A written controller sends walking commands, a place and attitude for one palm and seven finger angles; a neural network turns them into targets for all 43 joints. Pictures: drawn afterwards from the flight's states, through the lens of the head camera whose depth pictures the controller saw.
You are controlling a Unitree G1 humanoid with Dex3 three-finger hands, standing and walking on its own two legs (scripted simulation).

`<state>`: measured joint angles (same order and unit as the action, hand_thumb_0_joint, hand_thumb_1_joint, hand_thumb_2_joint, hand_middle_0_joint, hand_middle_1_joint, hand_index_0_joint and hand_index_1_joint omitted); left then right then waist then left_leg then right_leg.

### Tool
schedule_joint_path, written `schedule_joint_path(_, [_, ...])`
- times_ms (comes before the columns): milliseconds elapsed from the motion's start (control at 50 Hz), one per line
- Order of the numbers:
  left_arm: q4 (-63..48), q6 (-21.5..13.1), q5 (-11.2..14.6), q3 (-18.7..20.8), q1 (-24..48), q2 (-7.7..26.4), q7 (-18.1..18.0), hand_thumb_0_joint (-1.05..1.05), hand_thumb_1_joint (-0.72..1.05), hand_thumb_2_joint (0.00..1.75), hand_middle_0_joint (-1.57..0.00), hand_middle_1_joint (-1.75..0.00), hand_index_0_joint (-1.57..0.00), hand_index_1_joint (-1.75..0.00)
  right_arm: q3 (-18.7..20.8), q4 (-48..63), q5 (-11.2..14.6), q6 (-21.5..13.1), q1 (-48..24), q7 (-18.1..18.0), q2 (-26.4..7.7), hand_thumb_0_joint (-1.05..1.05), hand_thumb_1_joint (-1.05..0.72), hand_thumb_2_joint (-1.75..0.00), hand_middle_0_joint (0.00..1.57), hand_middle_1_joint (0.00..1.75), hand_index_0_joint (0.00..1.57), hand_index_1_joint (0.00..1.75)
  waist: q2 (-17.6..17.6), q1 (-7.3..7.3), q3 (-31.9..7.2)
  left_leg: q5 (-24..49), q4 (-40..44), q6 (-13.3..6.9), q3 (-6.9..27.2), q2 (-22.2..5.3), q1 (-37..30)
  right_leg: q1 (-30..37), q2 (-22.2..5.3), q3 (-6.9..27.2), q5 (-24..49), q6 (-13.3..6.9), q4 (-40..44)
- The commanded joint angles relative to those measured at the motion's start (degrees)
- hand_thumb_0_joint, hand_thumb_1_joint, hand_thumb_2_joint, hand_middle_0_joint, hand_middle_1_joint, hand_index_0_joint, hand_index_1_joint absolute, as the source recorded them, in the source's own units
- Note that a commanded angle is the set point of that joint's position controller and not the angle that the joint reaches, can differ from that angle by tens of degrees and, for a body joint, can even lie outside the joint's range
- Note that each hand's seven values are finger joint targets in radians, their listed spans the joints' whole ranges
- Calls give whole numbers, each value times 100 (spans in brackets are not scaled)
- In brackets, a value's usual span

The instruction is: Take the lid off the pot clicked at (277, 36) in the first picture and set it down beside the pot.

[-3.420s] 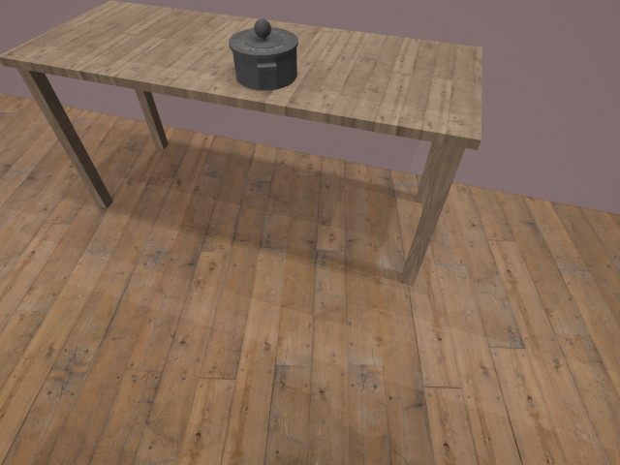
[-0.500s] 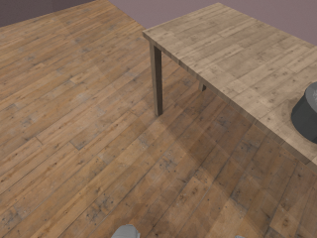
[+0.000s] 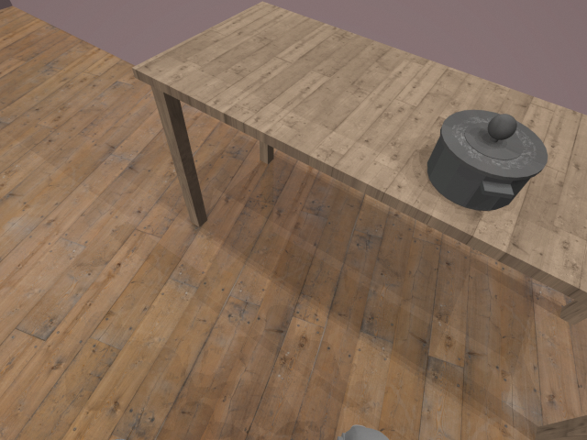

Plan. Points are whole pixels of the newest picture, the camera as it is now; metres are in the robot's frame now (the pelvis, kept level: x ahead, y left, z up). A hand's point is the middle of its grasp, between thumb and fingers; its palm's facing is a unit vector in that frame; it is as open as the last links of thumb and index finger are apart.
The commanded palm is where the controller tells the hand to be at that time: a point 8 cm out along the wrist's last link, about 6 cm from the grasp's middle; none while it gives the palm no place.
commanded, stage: turn to face it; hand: left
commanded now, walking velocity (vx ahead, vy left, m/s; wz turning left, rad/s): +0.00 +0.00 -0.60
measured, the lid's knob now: (502, 127) +0.65 -0.34 +0.07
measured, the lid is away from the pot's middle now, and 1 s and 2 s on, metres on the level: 0.00 0.00 0.00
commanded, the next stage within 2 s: take the last steps up to it in 0.76 s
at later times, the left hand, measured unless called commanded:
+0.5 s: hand (202, 410) +0.18 +0.15 -0.17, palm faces -0.27 -0.94 -0.22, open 7.4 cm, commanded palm none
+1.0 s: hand (227, 427) +0.16 +0.11 -0.16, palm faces -0.44 -0.87 -0.23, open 7.4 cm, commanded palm none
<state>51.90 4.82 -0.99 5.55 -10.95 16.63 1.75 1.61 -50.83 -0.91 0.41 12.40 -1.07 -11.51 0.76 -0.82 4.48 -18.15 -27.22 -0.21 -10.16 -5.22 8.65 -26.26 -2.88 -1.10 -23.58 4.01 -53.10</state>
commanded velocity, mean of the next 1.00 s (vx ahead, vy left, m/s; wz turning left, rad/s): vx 0.05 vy -0.02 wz -0.39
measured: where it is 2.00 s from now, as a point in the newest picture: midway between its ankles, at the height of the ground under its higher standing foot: outside the picture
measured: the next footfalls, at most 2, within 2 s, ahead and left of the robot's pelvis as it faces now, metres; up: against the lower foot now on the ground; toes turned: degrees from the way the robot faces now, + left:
right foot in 0.12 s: +0.04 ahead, -0.15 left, +0.00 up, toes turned -9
left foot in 0.50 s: +0.10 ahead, +0.08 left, +0.00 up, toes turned -14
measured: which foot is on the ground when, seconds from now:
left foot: down 0.00-0.12, up 0.14-0.48, down 0.50-0.90, up 0.92-1.00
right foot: up 0.00-0.10, down 0.12-0.52, up 0.54-0.88, down 0.90-1.00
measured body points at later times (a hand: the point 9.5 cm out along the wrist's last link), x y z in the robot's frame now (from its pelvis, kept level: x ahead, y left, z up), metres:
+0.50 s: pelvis +0.02 -0.01 -0.01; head +0.06 -0.01 +0.44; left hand +0.19 +0.20 -0.15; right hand +0.02 -0.29 -0.14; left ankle +0.06 +0.10 -0.74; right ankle +0.00 -0.14 -0.74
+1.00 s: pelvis +0.02 -0.03 -0.01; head +0.03 -0.05 +0.44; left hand +0.18 +0.16 -0.15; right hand -0.09 -0.25 -0.17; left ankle +0.05 +0.09 -0.70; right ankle -0.05 -0.10 -0.74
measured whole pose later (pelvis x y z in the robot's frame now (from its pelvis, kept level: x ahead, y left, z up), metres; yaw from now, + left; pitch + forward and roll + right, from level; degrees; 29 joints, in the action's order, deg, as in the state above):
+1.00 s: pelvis +0.02 -0.03 -0.01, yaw -29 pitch +0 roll +0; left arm 54.6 0.9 -0.9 2.7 -13.2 9.5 -0.3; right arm 3.1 -58.0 -0.8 3.0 15.6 -0.3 -11.8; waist -2.4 0.7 2.8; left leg -28.0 -52.4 1.6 -5.5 -5.2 22.6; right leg -12.4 0.6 -3.1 -17.5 -2.3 -29.2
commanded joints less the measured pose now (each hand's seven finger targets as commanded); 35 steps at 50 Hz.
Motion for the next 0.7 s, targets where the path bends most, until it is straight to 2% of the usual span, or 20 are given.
schedule_joint_path(0, [-670,-250,0,-48,531,101,70,0,90,90,-20,-30,-20,-30,419,166,-46,-92,366,-56,-1309,0,-90,-90,20,30,20,30,-1442,331,-443,3784,276,-614,513,-1386,-579,133,172,-448,-46,-154,936])
schedule_joint_path(40, [-618,-319,-2,-44,354,163,60,0,90,90,-20,-30,-20,-30,450,146,-31,-91,351,-38,-1339,0,-90,-90,20,30,20,30,-1271,207,-644,3723,-197,-393,325,-1367,-519,753,247,-499,443,-275,1824])
schedule_joint_path(60, [-533,-393,-14,-15,-9,349,48,0,90,90,-20,-30,-20,-30,436,157,1,-87,377,-17,-1288,0,-90,-90,20,30,20,30,-952,-7,-826,3408,-960,-124,93,-1214,-117,1654,228,-444,1229,-372,2737])
schedule_joint_path(80, [-381,-477,-50,109,-537,926,-31,0,90,90,-20,-30,-20,-30,362,236,61,-74,506,35,-1007,0,-90,-90,20,30,20,30,283,-215,-1289,1761,-2150,256,-211,-921,1342,3339,-747,672,2839,-765,3009])
schedule_joint_path(100, [-298,-486,18,245,-1000,1523,-136,0,90,90,-20,-30,-20,-30,224,560,54,-42,153,27,-631,0,-90,-90,20,30,20,30,1617,-440,-1490,-1884,-3641,543,46,-142,2641,3658,-2216,2533,5441,-1501,2957])
schedule_joint_path(120, [-277,-448,89,216,-1073,1430,-209,0,90,90,-20,-30,-20,-30,239,608,49,-18,-116,-70,-796,0,-90,-90,20,30,20,30,898,-488,-1371,-1968,-4009,472,919,-222,2722,3220,-2190,2173,5587,-1843,2890])
schedule_joint_path(140, [-328,-429,68,233,-817,1343,-247,0,90,90,-20,-30,-20,-30,241,597,59,0,-261,-82,-781,0,-90,-90,20,30,20,30,1427,-397,-1290,-1720,-4172,473,1029,-267,2859,2960,-1798,2282,4786,-1792,2998])
schedule_joint_path(180, [-567,-371,48,120,10,884,-259,0,90,90,-20,-30,-20,-30,283,381,24,56,-184,-60,-894,0,-90,-90,20,30,20,30,850,-50,-819,-938,-3943,534,1030,-354,2502,2114,-1259,1562,3745,-1597,3134])
schedule_joint_path(220, [-671,-394,14,81,284,850,-227,0,90,90,-20,-30,-20,-30,271,243,5,110,79,-33,-796,0,-90,-90,20,30,20,30,658,135,-665,-671,-3523,591,849,-208,2056,1538,-1030,1336,3445,-1498,3235])
schedule_joint_path(300, [-643,-373,-13,105,237,951,-188,0,90,90,-20,-30,-20,-30,272,261,15,106,89,-6,-725,0,-90,-90,20,30,20,30,698,90,-574,-501,-2739,594,727,40,1758,1297,-868,1622,2584,-1488,3354])
schedule_joint_path(360, [-644,-348,-24,127,173,968,-179,0,90,90,-20,-30,-20,-30,264,372,40,50,0,-23,-746,0,-90,-90,20,30,20,30,801,23,-672,-649,-2058,532,737,184,1492,1409,-859,1935,2670,-1528,3267])
schedule_joint_path(440, [-680,-301,40,125,400,861,-189,0,90,90,-20,-30,-20,-30,256,247,80,-46,518,-94,-729,0,-90,-90,20,30,20,30,813,281,-831,128,-291,422,694,339,470,1250,-605,2089,3032,-1211,2758])
schedule_joint_path(460, [-701,-278,69,89,368,697,-172,0,90,90,-20,-30,-20,-30,285,196,69,-88,716,-110,-868,0,-90,-90,20,30,20,30,408,373,-791,534,383,344,933,113,-155,735,-306,1828,2487,-954,2349])
schedule_joint_path(480, [-808,-239,110,43,221,324,-142,0,90,90,-20,-30,-20,-30,349,265,-4,-131,701,-111,-1326,0,-90,-90,20,30,20,30,-1057,332,-782,908,1017,-122,2342,-1098,-671,-269,487,1206,887,-555,1365])
schedule_joint_path(500, [-881,-267,66,22,192,229,-119,0,90,90,-20,-30,-20,-30,375,409,-22,-86,655,-87,-1629,0,-90,-90,20,30,20,30,-1823,301,-607,1207,1363,-717,3166,-2099,-339,-643,713,390,-977,-284,90])
schedule_joint_path(520, [-739,-241,-21,67,205,405,-131,0,90,90,-20,-30,-20,-30,325,397,-44,-102,435,-93,-1392,0,-90,-90,20,30,20,30,-1666,324,-474,756,1482,-801,3094,-2064,151,-575,436,687,-881,-229,-788])
schedule_joint_path(540, [-631,-241,-24,125,217,469,-81,0,90,90,-20,-30,-20,-30,259,460,-53,-110,159,-112,-1173,0,-90,-90,20,30,20,30,-1211,178,-256,609,1472,-775,2602,-1714,481,-534,348,636,-491,-220,-1238])
schedule_joint_path(580, [-473,-228,-12,92,-32,336,-27,0,90,90,-20,-30,-20,-30,196,489,-52,-135,-167,-132,-971,0,-90,-90,20,30,20,30,-803,6,-295,1345,1264,-710,1704,-1317,321,-555,208,440,-57,-160,-1465])
schedule_joint_path(620, [-412,-197,2,16,-58,174,-30,0,90,90,-20,-30,-20,-30,193,352,-34,-139,29,-134,-894,0,-90,-90,20,30,20,30,-913,78,-475,2175,1060,-662,1163,-1076,-61,-427,173,228,56,-93,-1065])
schedule_joint_path(680, [-387,-199,17,-60,49,14,-57,0,90,90,-20,-30,-20,-30,231,136,-26,-127,357,-134,-913,0,-90,-90,20,30,20,30,-994,219,-590,3122,808,-809,1003,-1196,-503,-205,109,-31,-220,-84,-128])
